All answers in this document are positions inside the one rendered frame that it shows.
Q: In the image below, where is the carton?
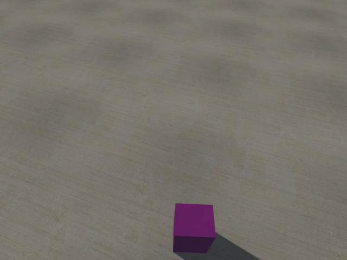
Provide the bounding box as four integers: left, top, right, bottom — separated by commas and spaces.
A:
173, 203, 216, 253

